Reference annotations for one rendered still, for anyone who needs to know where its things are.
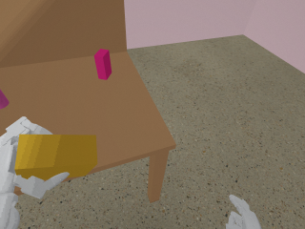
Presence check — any robot left forearm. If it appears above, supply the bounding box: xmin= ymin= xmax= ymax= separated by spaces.
xmin=0 ymin=193 xmax=20 ymax=229

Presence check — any sponge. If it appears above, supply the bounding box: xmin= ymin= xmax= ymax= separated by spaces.
xmin=14 ymin=134 xmax=98 ymax=180

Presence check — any right robot hand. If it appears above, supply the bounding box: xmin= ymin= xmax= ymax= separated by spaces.
xmin=226 ymin=195 xmax=262 ymax=229

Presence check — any left robot hand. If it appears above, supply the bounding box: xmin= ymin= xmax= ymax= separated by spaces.
xmin=0 ymin=116 xmax=70 ymax=199

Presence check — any table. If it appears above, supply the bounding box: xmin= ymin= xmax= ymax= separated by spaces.
xmin=0 ymin=0 xmax=176 ymax=203

